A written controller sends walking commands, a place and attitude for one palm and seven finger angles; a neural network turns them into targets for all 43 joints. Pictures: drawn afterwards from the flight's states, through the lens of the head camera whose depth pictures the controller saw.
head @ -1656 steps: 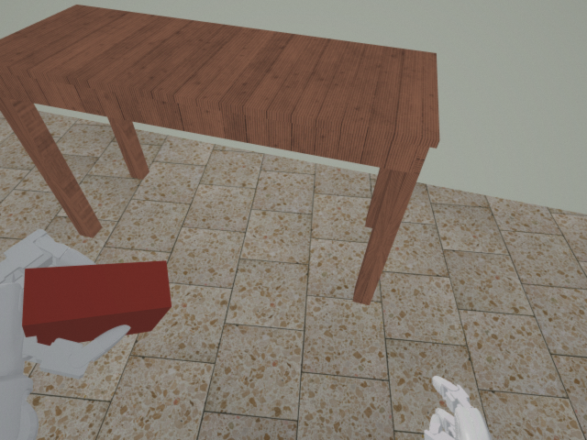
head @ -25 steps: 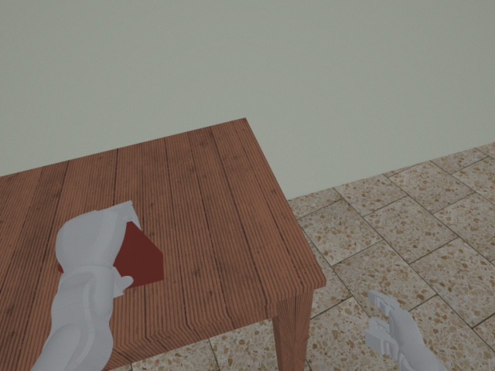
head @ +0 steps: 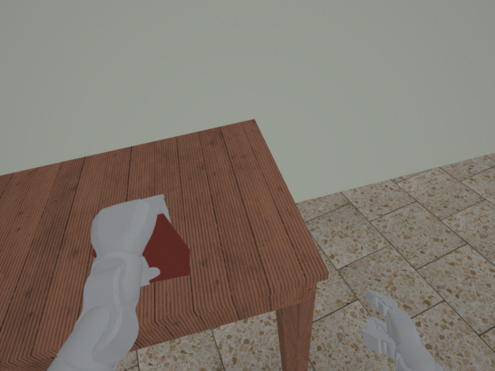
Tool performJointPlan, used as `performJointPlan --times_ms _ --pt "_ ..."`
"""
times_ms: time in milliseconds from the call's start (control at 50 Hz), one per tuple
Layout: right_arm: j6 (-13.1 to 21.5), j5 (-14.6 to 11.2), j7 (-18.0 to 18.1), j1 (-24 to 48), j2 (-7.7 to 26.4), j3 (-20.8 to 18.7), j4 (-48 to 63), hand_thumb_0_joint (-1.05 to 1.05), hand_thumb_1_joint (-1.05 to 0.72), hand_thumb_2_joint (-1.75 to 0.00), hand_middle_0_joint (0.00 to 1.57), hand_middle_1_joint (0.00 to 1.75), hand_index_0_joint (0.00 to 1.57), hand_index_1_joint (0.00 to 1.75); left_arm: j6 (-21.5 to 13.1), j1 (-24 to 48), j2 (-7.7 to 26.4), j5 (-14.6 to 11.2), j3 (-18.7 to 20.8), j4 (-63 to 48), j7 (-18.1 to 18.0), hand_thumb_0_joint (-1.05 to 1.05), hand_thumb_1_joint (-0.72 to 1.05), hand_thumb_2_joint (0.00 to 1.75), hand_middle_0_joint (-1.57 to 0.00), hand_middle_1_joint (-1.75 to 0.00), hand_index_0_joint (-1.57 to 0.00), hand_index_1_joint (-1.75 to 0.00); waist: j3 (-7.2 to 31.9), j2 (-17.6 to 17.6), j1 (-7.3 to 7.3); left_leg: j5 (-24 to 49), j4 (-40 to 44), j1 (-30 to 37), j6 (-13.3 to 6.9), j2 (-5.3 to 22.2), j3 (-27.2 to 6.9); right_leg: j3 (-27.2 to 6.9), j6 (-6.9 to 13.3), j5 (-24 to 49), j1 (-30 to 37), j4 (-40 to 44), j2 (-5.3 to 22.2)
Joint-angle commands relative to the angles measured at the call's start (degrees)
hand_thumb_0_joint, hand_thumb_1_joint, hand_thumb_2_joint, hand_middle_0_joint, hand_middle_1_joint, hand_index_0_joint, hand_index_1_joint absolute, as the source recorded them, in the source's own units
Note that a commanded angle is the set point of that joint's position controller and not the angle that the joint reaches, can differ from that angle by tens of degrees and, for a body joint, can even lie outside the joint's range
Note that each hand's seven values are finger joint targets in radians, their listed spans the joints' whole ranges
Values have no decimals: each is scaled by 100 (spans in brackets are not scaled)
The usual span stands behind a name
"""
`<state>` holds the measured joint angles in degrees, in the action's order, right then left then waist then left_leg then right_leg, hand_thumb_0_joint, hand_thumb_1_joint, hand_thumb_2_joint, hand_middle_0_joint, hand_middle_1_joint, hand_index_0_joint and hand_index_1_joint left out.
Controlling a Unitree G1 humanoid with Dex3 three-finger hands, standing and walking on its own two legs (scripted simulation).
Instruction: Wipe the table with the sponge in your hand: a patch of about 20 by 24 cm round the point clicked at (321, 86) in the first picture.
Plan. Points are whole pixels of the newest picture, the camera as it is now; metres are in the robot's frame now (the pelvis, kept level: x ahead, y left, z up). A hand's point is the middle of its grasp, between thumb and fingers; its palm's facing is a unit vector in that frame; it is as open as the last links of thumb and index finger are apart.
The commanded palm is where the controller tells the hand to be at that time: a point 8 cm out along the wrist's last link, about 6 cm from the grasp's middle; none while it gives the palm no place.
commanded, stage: slide across to the third lane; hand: left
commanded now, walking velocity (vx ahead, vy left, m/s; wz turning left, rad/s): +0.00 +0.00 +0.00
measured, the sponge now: (151, 257) +0.27 +0.22 +0.06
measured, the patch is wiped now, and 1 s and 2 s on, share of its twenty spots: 0.65 0.85 0.95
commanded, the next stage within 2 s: wipe forward along the third lane in 0.18 s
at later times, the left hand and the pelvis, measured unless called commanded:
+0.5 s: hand (179, 228) +0.30 +0.17 +0.10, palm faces +0.09 -0.14 -0.99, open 9.5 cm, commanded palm +0.27 +0.17 +0.15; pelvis -0.01 -0.01 +0.00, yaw -1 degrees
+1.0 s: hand (176, 208) +0.34 +0.19 +0.10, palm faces +0.01 -0.06 -1.00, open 9.5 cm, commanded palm +0.32 +0.19 +0.13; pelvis -0.01 -0.02 +0.00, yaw -1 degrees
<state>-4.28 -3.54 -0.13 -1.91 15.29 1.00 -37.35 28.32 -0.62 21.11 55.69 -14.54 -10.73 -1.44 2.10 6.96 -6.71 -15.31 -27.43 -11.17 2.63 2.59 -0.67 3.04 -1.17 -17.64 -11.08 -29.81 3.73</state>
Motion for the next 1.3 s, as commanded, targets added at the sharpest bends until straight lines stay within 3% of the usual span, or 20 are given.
performJointPlan --times_ms 0,60,100,160,220,260,280,400,460,640,760,800,860,900,960,1100,1160,1220,1260,1280 --pt "335 -10 -43 1317 421 -115 974 0 -90 -90 20 30 20 30 -60 1564 -32 -119 -252 -671 -140 0 10 130 -120 -160 -120 -160 753 -1017 226 1193 331 272 -452 -367 236 88 346 1340 192 457 -495" --pt "272 -4 -62 1488 428 -110 983 0 -90 -90 20 30 20 30 45 1609 124 -87 -58 -571 -210 0 10 130 -120 -160 -120 -160 866 -1025 111 1157 389 293 -452 -357 222 -4 394 1281 307 480 -533" --pt "245 -19 -91 1441 389 -97 961 0 -90 -90 20 30 20 30 45 1778 -215 -128 -389 -503 -225 0 10 130 -120 -160 -120 -160 880 -996 180 1153 392 289 -435 -369 254 97 370 1279 298 465 -501" --pt "156 -18 -117 1544 417 -94 961 0 -90 -90 20 30 20 30 132 1815 18 -97 -131 -392 -281 0 10 130 -120 -160 -120 -160 863 -1005 110 1119 419 262 -425 -347 243 -19 413 1247 334 505 -536" --pt "92 -30 -115 1494 396 -89 907 0 -90 -90 20 30 20 30 135 2276 -280 -125 -464 -264 -296 0 10 130 -120 -160 -120 -160 848 -968 202 1025 431 277 -424 -364 275 66 382 1140 261 514 -511" --pt "54 -28 -115 1561 423 -84 936 0 -90 -90 20 30 20 30 192 2158 55 -96 -105 -175 -343 0 10 130 -120 -160 -120 -160 872 -1008 121 1012 459 248 -420 -344 257 -46 421 1105 337 545 -538" --pt "54 -26 -119 1505 395 -67 949 0 -90 -90 20 30 20 30 207 2210 -203 -93 -325 -137 -337 0 10 130 -120 -160 -120 -160 961 -988 151 1110 407 267 -432 -379 327 43 400 1229 361 469 -509" --pt "-62 -60 -38 1457 444 -63 831 0 -90 -90 20 30 20 30 330 2613 13 -65 -157 553 -341 0 10 130 -120 -160 -120 -160 760 -1071 228 862 432 152 -428 -376 341 -11 375 989 200 563 -494" --pt "-84 -49 3 1444 496 -73 808 0 -90 -90 20 30 20 30 396 2546 442 -3 278 845 -359 0 10 130 -120 -160 -120 -160 864 -1067 130 891 436 107 -430 -394 315 -138 405 1050 316 597 -500" --pt "-47 -90 58 1333 553 -86 744 0 -90 -90 20 30 20 30 531 3018 306 45 72 1637 -251 0 10 130 -120 -160 -120 -160 846 -1124 203 798 357 -14 -451 -457 391 -103 333 1051 201 547 -459" --pt "-10 -75 201 1085 664 -83 664 0 -90 -90 20 30 20 30 341 3171 797 -48 593 2306 -201 0 10 130 -120 -160 -120 -160 769 -1346 240 568 386 -202 -444 -434 357 -213 305 847 132 658 -461" --pt "15 -94 208 976 646 -102 670 0 -90 -90 20 30 20 30 245 3258 461 -30 294 2395 -168 0 10 130 -120 -160 -120 -160 823 -1394 325 658 324 -194 -456 -451 391 -141 277 1026 96 584 -454" --pt "-4 -75 225 891 725 -118 660 0 -90 -90 20 30 20 30 151 3150 833 -50 665 2645 -165 0 10 130 -120 -160 -120 -160 807 -1291 275 643 330 -304 -428 -436 361 -212 299 1064 119 617 -456" --pt "22 -104 234 790 693 -128 654 0 -90 -90 20 30 20 30 72 3353 514 -54 346 2751 -147 0 10 130 -120 -160 -120 -160 778 -1340 389 627 261 -299 -450 -445 405 -143 258 1099 -6 574 -453" --pt "20 -89 267 646 749 -139 575 0 -90 -90 20 30 20 30 -12 3522 828 3 605 3105 -144 0 10 130 -120 -160 -120 -160 714 -1380 393 550 281 -405 -432 -432 334 -160 284 994 -98 593 -476" --pt "57 -88 297 401 734 -201 541 0 -90 -90 20 30 20 30 -241 3934 515 -2 361 3422 -202 0 10 130 -120 -160 -120 -160 1064 -1422 472 746 144 -361 -459 -456 376 -92 261 1386 -68 483 -456" --pt "31 -81 314 390 759 -192 505 0 -90 -90 20 30 20 30 -278 4113 849 -14 632 3621 -239 0 10 130 -120 -160 -120 -160 976 -1353 456 664 186 -445 -445 -440 333 -132 274 1310 -102 539 -453" --pt "47 -90 325 298 750 -197 468 0 -90 -90 20 30 20 30 -341 4409 720 3 468 3810 -257 0 10 130 -120 -160 -120 -160 977 -1379 527 635 179 -433 -456 -440 354 -52 253 1251 -192 509 -455" --pt "27 -55 331 248 786 -205 426 0 -90 -90 20 30 20 30 -381 4326 1163 20 878 3979 -291 0 10 130 -120 -160 -120 -160 1070 -1324 436 727 184 -492 -443 -430 323 -118 276 1394 -56 526 -453" --pt "17 -65 336 231 771 -198 452 0 -90 -90 20 30 20 30 -407 4397 957 20 663 3975 -289 0 10 130 -120 -160 -120 -160 1171 -1373 493 792 157 -459 -452 -448 373 -91 253 1518 22 471 -438"
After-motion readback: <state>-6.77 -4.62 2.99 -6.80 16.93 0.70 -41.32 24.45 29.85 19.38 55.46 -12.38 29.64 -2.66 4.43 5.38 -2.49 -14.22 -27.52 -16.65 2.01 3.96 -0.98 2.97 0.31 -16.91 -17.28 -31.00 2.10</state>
